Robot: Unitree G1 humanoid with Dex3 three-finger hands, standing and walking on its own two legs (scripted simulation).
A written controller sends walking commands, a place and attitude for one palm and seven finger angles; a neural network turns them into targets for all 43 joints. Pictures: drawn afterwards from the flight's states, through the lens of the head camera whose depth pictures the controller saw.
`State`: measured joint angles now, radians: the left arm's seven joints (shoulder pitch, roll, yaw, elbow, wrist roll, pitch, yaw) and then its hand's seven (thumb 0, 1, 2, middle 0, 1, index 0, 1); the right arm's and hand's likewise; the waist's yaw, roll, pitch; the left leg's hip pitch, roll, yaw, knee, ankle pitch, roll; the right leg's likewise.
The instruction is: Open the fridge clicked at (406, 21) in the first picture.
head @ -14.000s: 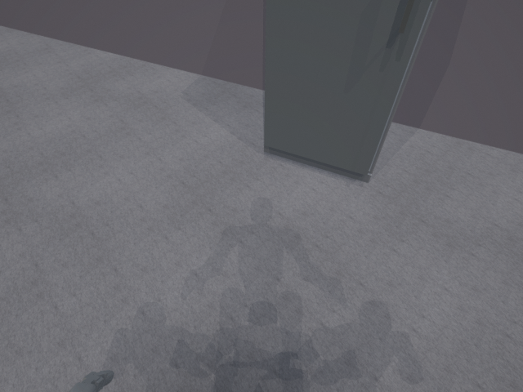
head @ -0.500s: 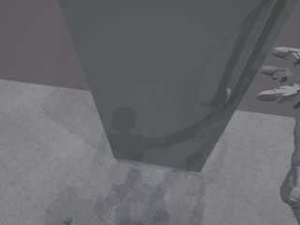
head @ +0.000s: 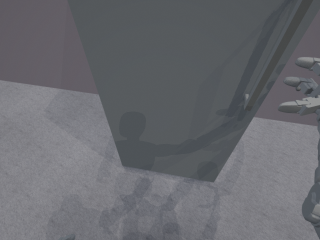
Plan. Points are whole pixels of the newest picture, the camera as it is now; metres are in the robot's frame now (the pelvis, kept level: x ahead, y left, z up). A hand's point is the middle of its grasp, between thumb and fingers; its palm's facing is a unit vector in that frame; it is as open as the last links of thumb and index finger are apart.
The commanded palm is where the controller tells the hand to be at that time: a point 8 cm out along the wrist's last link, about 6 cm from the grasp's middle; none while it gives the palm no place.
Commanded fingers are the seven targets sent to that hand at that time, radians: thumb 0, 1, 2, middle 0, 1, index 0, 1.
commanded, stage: move the hooked fingers beside the handle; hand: right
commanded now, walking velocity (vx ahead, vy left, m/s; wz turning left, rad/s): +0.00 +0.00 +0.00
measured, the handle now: (269, 60) +0.52 -0.20 +0.20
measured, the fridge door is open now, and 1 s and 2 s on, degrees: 0 0 0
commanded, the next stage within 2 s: feel for the door with the fingertips in 0.14 s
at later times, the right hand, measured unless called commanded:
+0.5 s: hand (286, 86) +0.45 -0.23 +0.18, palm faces +0.07 +1.00 +0.00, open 14.0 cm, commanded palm +0.42 -0.27 +0.18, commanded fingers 0.00 0.50 -0.30 0.30 1.20 0.30 1.20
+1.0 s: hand (282, 79) +0.47 -0.22 +0.18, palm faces +0.09 +1.00 -0.01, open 14.0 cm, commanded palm +0.45 -0.27 +0.18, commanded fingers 0.00 0.50 -0.30 0.30 1.20 0.30 1.20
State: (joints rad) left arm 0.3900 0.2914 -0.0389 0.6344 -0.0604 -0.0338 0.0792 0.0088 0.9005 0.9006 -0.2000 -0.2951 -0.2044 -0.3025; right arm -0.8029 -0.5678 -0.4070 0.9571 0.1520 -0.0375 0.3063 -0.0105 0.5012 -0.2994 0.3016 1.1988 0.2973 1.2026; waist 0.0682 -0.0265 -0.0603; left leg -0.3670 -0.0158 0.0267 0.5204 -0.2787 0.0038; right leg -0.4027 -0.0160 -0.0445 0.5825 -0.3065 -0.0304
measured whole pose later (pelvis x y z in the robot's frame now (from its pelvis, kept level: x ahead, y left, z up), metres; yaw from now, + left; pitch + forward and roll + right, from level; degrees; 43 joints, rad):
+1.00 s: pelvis +0.00 +0.01 +0.00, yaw -1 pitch +8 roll +1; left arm 0.39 0.29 -0.04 0.66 -0.05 -0.05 0.08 0.01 0.90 0.90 -0.20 -0.30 -0.20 -0.30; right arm -0.92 -0.53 -0.35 1.05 0.13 -0.05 0.24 -0.01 0.50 -0.30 0.30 1.20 0.30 1.20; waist 0.08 -0.03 -0.06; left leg -0.38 -0.02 0.04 0.54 -0.29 0.01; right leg -0.42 -0.02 -0.03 0.60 -0.31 -0.02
